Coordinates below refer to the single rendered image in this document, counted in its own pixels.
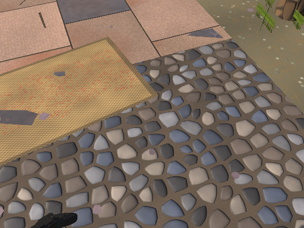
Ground robot left hand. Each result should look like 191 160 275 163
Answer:
30 213 78 228

